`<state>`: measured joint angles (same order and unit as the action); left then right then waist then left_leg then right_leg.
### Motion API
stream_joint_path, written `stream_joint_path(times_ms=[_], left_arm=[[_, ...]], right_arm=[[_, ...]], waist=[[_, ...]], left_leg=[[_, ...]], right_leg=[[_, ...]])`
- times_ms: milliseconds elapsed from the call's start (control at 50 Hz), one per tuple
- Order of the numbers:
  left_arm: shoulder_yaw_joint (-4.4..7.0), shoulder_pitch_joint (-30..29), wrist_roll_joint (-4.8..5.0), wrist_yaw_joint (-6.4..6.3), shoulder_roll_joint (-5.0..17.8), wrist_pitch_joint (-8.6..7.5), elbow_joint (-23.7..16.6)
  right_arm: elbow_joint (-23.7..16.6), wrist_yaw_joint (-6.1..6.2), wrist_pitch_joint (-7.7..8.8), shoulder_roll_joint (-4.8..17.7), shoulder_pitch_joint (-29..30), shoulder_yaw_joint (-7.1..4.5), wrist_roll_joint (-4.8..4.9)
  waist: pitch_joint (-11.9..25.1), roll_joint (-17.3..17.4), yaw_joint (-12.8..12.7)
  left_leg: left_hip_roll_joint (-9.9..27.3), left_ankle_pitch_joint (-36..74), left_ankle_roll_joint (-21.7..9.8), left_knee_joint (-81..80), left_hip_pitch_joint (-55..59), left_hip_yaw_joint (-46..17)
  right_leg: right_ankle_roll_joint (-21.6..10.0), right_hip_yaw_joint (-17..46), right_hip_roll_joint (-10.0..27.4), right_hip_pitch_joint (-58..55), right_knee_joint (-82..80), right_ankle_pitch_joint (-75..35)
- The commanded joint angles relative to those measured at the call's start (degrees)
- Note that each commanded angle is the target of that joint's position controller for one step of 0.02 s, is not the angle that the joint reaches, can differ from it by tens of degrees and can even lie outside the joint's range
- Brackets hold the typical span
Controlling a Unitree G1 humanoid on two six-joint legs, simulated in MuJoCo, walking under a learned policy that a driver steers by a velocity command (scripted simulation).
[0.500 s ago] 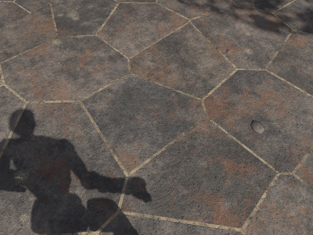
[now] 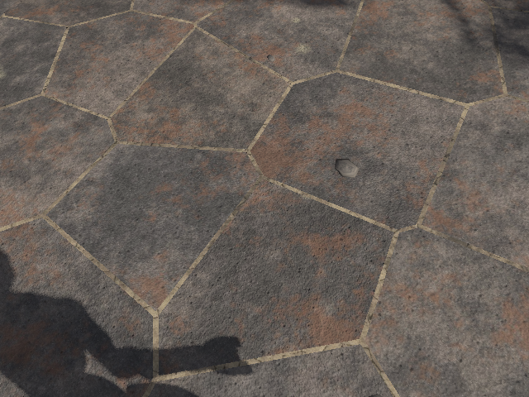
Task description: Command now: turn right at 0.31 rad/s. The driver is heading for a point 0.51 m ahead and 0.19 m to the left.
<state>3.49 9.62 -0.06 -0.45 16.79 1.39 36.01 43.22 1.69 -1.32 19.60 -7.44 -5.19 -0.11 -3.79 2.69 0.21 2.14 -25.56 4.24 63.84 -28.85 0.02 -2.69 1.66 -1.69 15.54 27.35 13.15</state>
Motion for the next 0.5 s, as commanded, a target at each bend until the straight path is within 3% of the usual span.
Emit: stream_joint_path(times_ms=[20,60,120,160,200,220,240,260,280,300,340,380,420,440,460,480,500], left_arm=[[1.44,-2.35,-0.39,-0.90,7.13,-1.24,-3.36],[1.25,-2.26,-0.41,-1.05,6.91,-1.25,-2.62],[0.19,-3.07,-1.23,-0.78,4.63,-1.36,-0.93],[0.10,-2.54,-1.63,-0.24,5.25,-1.49,0.80],[0.35,-4.01,-0.92,-0.13,6.58,-1.42,1.62],[0.49,-2.70,-0.51,-0.23,6.95,-1.42,2.50],[0.62,-1.25,-0.71,-0.52,7.01,-1.60,2.99],[1.03,0.99,-1.42,-0.72,7.55,-1.81,2.86],[1.06,0.12,-1.58,-1.14,6.90,-1.75,2.46],[1.19,-1.88,-1.40,-1.59,6.54,-1.48,2.21],[1.37,-3.06,-0.82,-2.17,4.57,-0.55,1.61],[1.61,-2.68,-0.73,-2.01,3.56,-0.14,0.94],[2.12,-0.29,-0.70,-1.50,3.87,-0.51,1.34],[2.67,0.90,-0.72,-1.34,5.06,-0.63,1.61],[3.35,2.42,-0.88,-1.27,6.96,-0.64,2.12],[3.77,2.86,-1.07,-1.12,8.91,-0.76,2.24],[3.24,2.48,-1.51,-1.25,7.91,-1.36,1.37]], right_arm=[[-3.06,0.12,0.50,4.05,-1.19,-0.91,0.30],[-3.28,0.04,0.41,2.62,-0.16,-0.19,0.22],[-2.40,-0.60,0.30,1.15,-0.44,0.86,0.07],[-2.29,-0.81,0.32,2.21,-0.40,0.81,0.44],[-2.22,-0.89,0.61,3.15,-1.45,0.67,0.56],[-2.49,-0.90,0.84,3.87,-1.43,0.68,0.14],[-3.14,-0.78,1.03,5.90,-1.19,0.41,-0.26],[-3.71,-0.58,1.11,9.16,-0.77,-0.26,-0.01],[-3.14,-0.72,1.09,9.30,-1.01,-0.73,0.96],[-3.53,-0.89,1.18,8.04,-0.87,-0.65,1.11],[-3.93,-0.72,1.41,7.06,-1.13,-0.44,0.57],[-4.52,-0.47,1.54,7.24,-1.76,-0.57,0.43],[-5.89,-0.24,1.30,6.77,-0.31,-0.56,0.73],[-6.72,-0.13,1.05,6.16,0.51,-0.43,0.96],[-7.62,-0.10,0.82,4.78,1.12,-0.13,1.26],[-8.04,-0.14,0.46,3.66,-0.28,0.14,1.21],[-8.43,-0.23,0.18,5.02,-0.36,-0.52,0.64]], waist=[[9.26,-10.01,0.62],[8.57,-9.94,-0.04],[7.95,-10.66,-0.94],[6.17,-10.78,-1.50],[4.27,-9.53,0.07],[3.69,-7.92,0.38],[4.22,-5.30,-0.28],[4.84,-0.03,-2.79],[5.49,4.23,-2.63],[5.01,5.32,-1.55],[5.20,8.37,-1.14],[5.77,9.16,-0.88],[7.16,6.72,-1.63],[7.09,2.62,-1.97],[6.49,-4.55,-2.03],[6.24,-13.06,-1.49],[6.81,-14.62,-1.94]], left_leg=[[0.65,5.07,0.80,-1.33,-1.06,-2.16],[1.15,5.78,0.97,-9.12,0.69,-2.35],[2.32,6.08,0.73,-20.37,8.78,-1.66],[1.69,5.98,0.21,-24.86,12.17,-0.61],[0.58,10.70,-1.11,-32.66,14.87,0.72],[0.56,16.72,-1.99,-37.43,16.05,0.20],[2.42,26.57,-3.03,-37.66,17.31,-2.78],[4.65,35.36,-4.91,-35.04,17.29,-5.59],[5.16,31.05,-7.73,-35.93,14.39,-8.47],[6.09,27.16,-9.23,-38.23,11.88,-11.47],[8.23,24.44,-11.57,-40.71,10.66,-17.30],[8.89,23.56,-12.99,-40.94,11.04,-20.69],[7.03,22.10,-11.65,-38.35,9.28,-19.47],[4.52,19.35,-9.41,-34.75,5.80,-16.17],[0.40,14.59,-6.09,-27.61,1.01,-10.14],[-3.54,5.14,-3.36,-18.56,-3.06,-3.52],[-1.72,-10.15,-1.79,-5.16,-6.52,-3.13]], right_leg=[[-10.56,10.90,13.21,-8.79,-7.95,-26.78],[-10.25,10.85,12.83,-9.16,-8.04,-23.11],[-9.98,9.29,12.57,-6.10,-8.96,-15.22],[-10.05,10.02,13.05,-3.81,-9.42,-10.14],[-8.81,9.96,12.58,-2.43,-7.88,-6.72],[-7.10,9.50,11.68,-2.67,-6.98,-5.84],[-4.78,8.39,10.05,-2.96,-4.86,-4.02],[-2.59,5.32,6.34,-2.43,-2.12,-0.98],[-0.42,0.71,2.85,-3.29,-0.03,-0.07],[0.90,-2.13,1.24,-4.32,3.23,0.22],[1.39,-3.07,0.00,-3.27,7.42,1.28],[0.73,-2.22,-0.39,-1.89,8.12,3.50],[-0.39,-1.12,1.16,-4.38,5.08,2.31],[-1.60,0.68,3.96,-7.00,1.52,0.82],[-3.98,5.14,9.30,-9.61,-3.40,-1.77],[-9.28,14.44,18.70,-11.08,-8.46,-9.60],[-14.64,19.59,25.91,-11.55,-9.71,-19.72]])
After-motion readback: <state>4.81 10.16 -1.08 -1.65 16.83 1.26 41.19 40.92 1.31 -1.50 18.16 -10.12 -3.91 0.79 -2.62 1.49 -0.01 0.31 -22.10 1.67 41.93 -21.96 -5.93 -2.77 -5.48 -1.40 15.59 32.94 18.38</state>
